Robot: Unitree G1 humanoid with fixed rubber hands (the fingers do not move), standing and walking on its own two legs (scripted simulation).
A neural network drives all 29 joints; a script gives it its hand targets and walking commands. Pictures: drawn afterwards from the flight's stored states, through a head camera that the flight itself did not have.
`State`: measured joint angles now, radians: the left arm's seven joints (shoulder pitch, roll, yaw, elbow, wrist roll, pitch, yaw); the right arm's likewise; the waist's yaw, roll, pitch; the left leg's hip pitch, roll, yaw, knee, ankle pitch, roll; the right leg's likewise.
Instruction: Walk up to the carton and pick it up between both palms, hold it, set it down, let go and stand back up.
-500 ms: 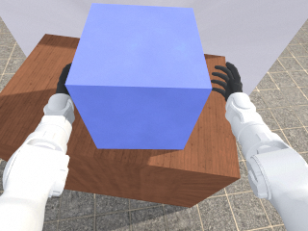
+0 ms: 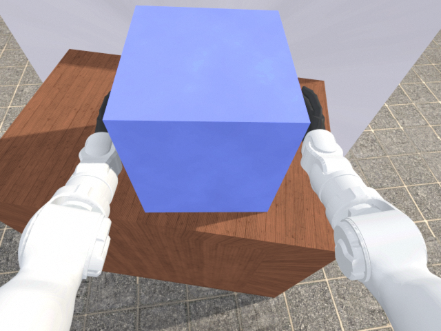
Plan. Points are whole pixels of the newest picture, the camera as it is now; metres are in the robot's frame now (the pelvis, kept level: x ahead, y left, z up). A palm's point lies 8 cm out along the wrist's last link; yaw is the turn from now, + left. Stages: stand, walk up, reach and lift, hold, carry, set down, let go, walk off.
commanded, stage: reach and lift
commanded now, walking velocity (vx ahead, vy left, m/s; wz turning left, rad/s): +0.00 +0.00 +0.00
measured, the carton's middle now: (207, 117) +0.53 +0.02 +0.06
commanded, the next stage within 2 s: none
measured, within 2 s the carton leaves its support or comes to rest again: leaves its support in 1.66 s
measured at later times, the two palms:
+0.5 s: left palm (111, 130) +0.48 +0.19 +0.08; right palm (308, 130) +0.46 -0.17 +0.09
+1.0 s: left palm (111, 133) +0.47 +0.19 +0.08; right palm (307, 134) +0.45 -0.16 +0.09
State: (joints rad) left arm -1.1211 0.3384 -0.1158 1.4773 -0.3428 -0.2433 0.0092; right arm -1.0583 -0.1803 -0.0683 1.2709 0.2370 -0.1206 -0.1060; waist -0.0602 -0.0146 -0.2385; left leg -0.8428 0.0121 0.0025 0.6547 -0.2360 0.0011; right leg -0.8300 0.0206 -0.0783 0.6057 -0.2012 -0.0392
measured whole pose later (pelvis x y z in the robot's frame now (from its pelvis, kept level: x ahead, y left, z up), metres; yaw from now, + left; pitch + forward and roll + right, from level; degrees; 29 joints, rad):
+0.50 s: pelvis +0.01 +0.01 +0.01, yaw +0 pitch +22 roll -1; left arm -1.10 0.31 -0.04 1.48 -0.26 -0.24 0.03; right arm -1.03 -0.13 -0.19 1.26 0.12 -0.11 -0.12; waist -0.07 -0.02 -0.22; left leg -0.76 0.01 0.00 0.60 -0.23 0.01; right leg -0.74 0.02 -0.07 0.54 -0.18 -0.03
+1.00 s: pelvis +0.03 +0.01 +0.03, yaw +0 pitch +15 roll -1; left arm -0.97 0.23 0.34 1.42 0.05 -0.35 -0.01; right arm -0.86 0.02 -0.61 1.04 -0.36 -0.22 -0.01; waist -0.06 0.00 -0.09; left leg -0.48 -0.01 0.02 0.40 -0.18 0.02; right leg -0.47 0.00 -0.06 0.36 -0.15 -0.01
